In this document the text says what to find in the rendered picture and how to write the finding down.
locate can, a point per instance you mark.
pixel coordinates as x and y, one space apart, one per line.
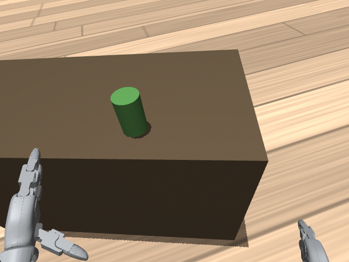
128 106

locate left robot hand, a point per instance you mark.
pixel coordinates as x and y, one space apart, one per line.
22 225

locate right robot hand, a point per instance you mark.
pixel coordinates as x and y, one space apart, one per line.
311 248

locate left robot arm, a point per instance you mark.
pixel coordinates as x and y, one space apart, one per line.
27 253

